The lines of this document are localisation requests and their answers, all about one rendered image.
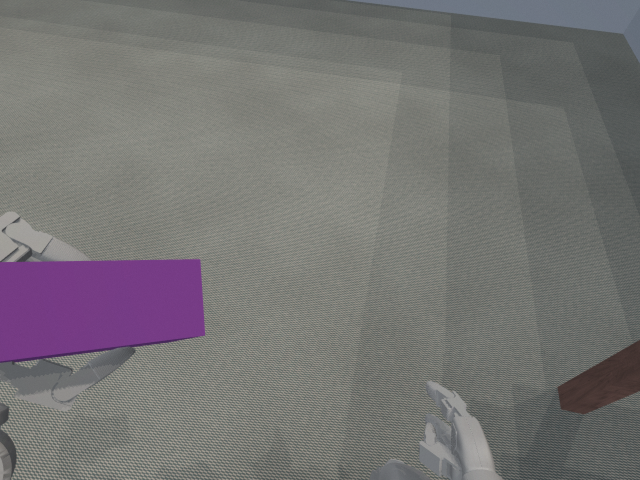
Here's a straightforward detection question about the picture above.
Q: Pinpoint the robot left hand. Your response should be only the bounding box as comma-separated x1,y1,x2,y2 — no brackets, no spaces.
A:
0,212,136,412

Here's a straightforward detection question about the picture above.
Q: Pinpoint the robot right hand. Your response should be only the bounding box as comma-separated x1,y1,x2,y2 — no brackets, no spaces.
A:
419,381,496,480

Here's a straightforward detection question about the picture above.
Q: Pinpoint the sponge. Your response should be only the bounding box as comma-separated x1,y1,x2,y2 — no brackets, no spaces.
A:
0,259,205,363

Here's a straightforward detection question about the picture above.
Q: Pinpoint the table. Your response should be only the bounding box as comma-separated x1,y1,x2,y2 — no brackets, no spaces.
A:
558,340,640,414

